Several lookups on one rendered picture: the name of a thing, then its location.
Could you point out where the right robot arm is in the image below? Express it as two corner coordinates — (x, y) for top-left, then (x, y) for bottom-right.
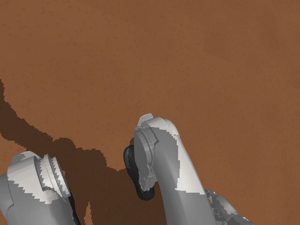
(227, 215), (255, 225)

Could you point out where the right robot hand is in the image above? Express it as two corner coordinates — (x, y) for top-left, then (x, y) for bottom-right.
(204, 188), (239, 225)

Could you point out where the left robot foot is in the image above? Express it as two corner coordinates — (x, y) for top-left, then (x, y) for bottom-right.
(68, 191), (81, 225)

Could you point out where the right robot foot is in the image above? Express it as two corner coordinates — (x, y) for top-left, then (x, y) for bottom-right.
(123, 145), (155, 201)

